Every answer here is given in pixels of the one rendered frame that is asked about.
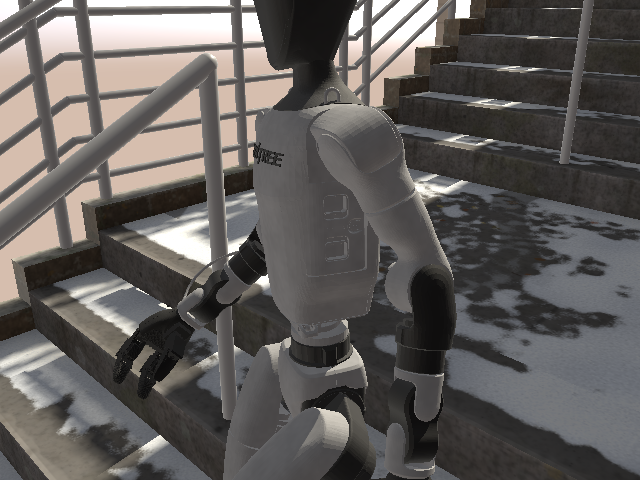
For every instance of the stairs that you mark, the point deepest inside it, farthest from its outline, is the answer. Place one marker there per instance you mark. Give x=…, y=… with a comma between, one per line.
x=496, y=116
x=62, y=417

